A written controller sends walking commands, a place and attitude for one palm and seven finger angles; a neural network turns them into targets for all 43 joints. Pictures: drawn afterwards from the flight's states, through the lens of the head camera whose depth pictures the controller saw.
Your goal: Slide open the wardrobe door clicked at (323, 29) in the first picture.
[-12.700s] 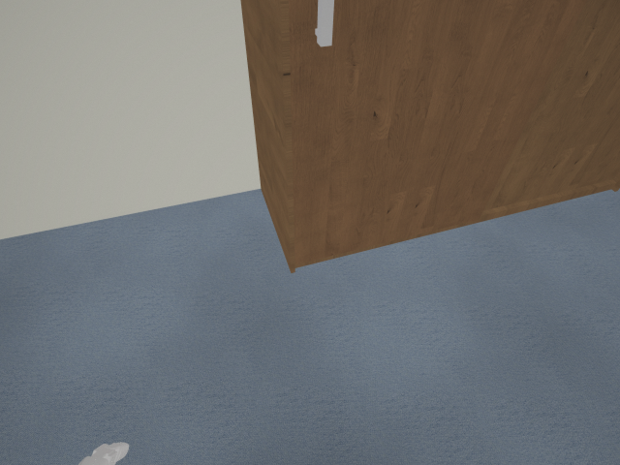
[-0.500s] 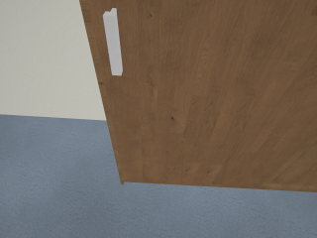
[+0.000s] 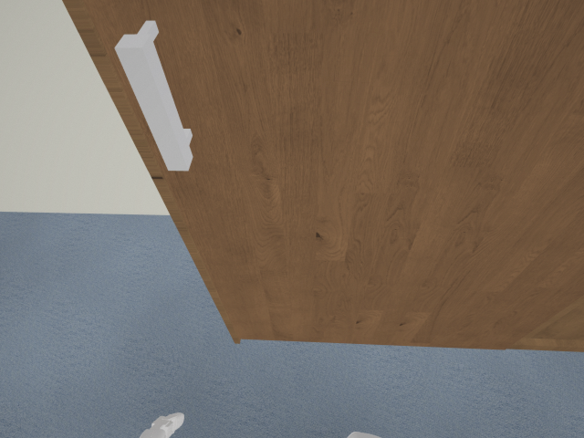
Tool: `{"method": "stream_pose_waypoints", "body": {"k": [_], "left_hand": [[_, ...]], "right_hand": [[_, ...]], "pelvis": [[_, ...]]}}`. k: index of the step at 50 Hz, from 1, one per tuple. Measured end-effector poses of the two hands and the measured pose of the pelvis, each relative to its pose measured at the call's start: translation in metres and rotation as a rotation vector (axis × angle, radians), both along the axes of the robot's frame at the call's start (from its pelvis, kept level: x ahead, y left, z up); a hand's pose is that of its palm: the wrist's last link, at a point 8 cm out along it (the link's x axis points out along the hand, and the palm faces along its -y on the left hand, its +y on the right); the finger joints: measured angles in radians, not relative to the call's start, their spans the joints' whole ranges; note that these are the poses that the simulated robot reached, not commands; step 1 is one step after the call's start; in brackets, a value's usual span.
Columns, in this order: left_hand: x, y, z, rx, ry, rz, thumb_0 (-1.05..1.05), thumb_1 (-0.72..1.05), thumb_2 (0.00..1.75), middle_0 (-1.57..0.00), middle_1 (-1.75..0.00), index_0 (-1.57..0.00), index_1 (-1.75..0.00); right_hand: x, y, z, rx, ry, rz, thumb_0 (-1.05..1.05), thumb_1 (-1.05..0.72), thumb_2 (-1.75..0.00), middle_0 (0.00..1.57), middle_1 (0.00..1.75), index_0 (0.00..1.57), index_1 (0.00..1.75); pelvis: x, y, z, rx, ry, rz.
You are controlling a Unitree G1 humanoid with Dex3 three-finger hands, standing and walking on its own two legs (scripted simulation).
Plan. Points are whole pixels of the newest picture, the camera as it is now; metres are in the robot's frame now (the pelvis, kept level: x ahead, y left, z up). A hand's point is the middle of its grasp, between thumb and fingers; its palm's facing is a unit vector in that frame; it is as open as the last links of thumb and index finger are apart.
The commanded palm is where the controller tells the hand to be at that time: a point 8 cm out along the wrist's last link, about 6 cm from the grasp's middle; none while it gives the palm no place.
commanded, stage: come to a stop and stand still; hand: left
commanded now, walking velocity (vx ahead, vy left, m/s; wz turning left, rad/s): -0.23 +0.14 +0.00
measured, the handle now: (165, 100) +0.45 +0.16 +0.23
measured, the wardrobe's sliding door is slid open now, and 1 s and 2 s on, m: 0.00 0.00 0.00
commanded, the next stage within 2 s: look again from close up in 1.70 s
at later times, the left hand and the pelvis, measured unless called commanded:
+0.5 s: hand out of the picture -0.05 +0.23 -0.17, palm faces +0.06 -0.98 -0.19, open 7.4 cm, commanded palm none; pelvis -0.05 +0.05 +0.01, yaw -2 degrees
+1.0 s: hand out of the picture -0.10 +0.19 -0.17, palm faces +0.00 -0.99 -0.13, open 7.4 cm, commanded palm none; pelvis -0.09 +0.04 +0.01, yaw -2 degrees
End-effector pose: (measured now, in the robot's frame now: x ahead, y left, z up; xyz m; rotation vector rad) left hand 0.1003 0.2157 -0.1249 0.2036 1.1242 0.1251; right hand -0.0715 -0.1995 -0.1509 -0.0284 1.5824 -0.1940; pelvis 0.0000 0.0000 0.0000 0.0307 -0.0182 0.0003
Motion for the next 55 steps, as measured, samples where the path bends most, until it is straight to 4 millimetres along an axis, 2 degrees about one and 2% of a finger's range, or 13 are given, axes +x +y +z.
{"method": "stream_pose_waypoints", "body": {"k": [3,8,11,14,16,19,22,26,31,36,43,50,55], "left_hand": [[-0.002,-0.002,0.002,-0.011,-0.011,0.036,-0.01,0.93,0.9,-0.2,-0.3,-0.2,-0.3],[-0.019,0.016,-0.001,-0.006,0.009,0.044,-0.02,0.94,0.9,-0.2,-0.3,-0.2,-0.3],[-0.039,0.031,-0.008,-0.01,0.038,0.054,-0.01,0.93,0.9,-0.2,-0.3,-0.2,-0.3],[-0.061,0.048,-0.022,-0.023,0.074,0.074,-0.01,0.92,0.9,-0.2,-0.3,-0.2,-0.3],[-0.078,0.057,-0.027,-0.032,0.111,0.094,0.0,0.92,0.9,-0.2,-0.3,-0.2,-0.3],[-0.104,0.065,-0.024,-0.037,0.164,0.114,0.0,0.92,0.9,-0.2,-0.3,-0.19,-0.3],[-0.131,0.067,-0.02,-0.039,0.213,0.127,0.0,0.91,0.9,-0.19,-0.3,-0.19,-0.3],[-0.163,0.062,-0.016,-0.038,0.287,0.121,0.01,0.91,0.9,-0.19,-0.3,-0.19,-0.3],[-0.19,0.047,-0.011,-0.034,0.334,0.093,0.01,0.91,0.9,-0.19,-0.3,-0.19,-0.3],[-0.199,0.033,-0.011,-0.061,0.312,0.073,0.01,0.91,0.9,-0.19,-0.3,-0.19,-0.3],[-0.196,0.023,-0.018,-0.1,0.265,0.053,0.01,0.91,0.9,-0.2,-0.3,-0.19,-0.3],[-0.206,0.028,-0.019,-0.098,0.284,0.059,0.01,0.92,0.9,-0.2,-0.3,-0.2,-0.3],[-0.217,0.034,-0.018,-0.088,0.32,0.072,0.01,0.91,0.9,-0.2,-0.3,-0.19,-0.3]], "right_hand": [[0.044,-0.015,0.002,-0.035,-0.101,0.034,0.0,-0.91,-0.9,0.2,0.3,0.2,0.3],[0.104,-0.025,0.013,-0.084,-0.273,0.091,0.0,-0.91,-0.9,0.19,0.3,0.2,0.3],[0.125,-0.02,0.022,-0.11,-0.353,0.119,0.0,-0.91,-0.9,0.19,0.3,0.2,0.3],[0.13,-0.009,0.025,-0.136,-0.411,0.135,0.0,-0.91,-0.9,0.19,0.3,0.2,0.3],[0.123,0.001,0.027,-0.14,-0.412,0.145,0.0,-0.91,-0.9,0.19,0.3,0.2,0.3],[0.108,0.017,0.031,-0.124,-0.38,0.161,0.0,-0.91,-0.9,0.19,0.3,0.2,0.3],[0.096,0.022,0.032,-0.124,-0.356,0.157,0.0,-0.93,-0.9,0.2,0.3,0.2,0.3],[0.082,0.026,0.026,-0.1,-0.339,0.143,0.0,-0.93,-0.9,0.2,0.3,0.2,0.3],[0.055,0.023,0.014,-0.075,-0.319,0.085,-0.01,-0.94,-0.9,0.2,0.3,0.2,0.3],[0.024,0.017,0.017,-0.077,-0.276,0.073,-0.01,-0.94,-0.9,0.2,0.3,0.2,0.3],[-0.026,0.021,0.019,-0.071,-0.185,0.056,0.0,-0.92,-0.9,0.2,0.3,0.2,0.3],[-0.069,0.038,0.019,-0.044,-0.082,0.03,0.0,-0.91,-0.9,0.2,0.3,0.2,0.3],[-0.083,0.05,0.018,-0.022,-0.042,0.016,0.0,-0.91,-0.9,0.2,0.3,0.2,0.3]], "pelvis": [[-0.004,0.0,0.004,0.006,-0.002,0.0],[-0.015,0.008,0.005,0.002,0.004,-0.01],[-0.022,0.017,0.002,-0.006,0.005,-0.016],[-0.028,0.03,-0.005,-0.028,0.003,-0.018],[-0.033,0.036,-0.005,-0.023,-0.008,-0.016],[-0.038,0.043,0.002,-0.026,-0.01,-0.02],[-0.043,0.048,0.006,-0.024,0.003,-0.023],[-0.05,0.051,0.007,-0.012,0.019,-0.036],[-0.063,0.048,0.006,-0.016,0.017,-0.048],[-0.073,0.046,0.01,-0.024,-0.008,-0.042],[-0.085,0.042,0.011,-0.035,-0.023,-0.036],[-0.091,0.044,0.01,-0.041,-0.004,-0.03],[-0.09,0.047,0.01,-0.04,0.007,-0.03]]}}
